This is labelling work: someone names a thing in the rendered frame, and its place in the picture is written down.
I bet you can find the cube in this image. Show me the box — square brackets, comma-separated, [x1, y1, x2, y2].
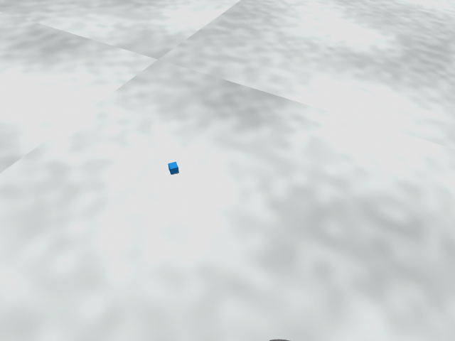
[168, 162, 179, 175]

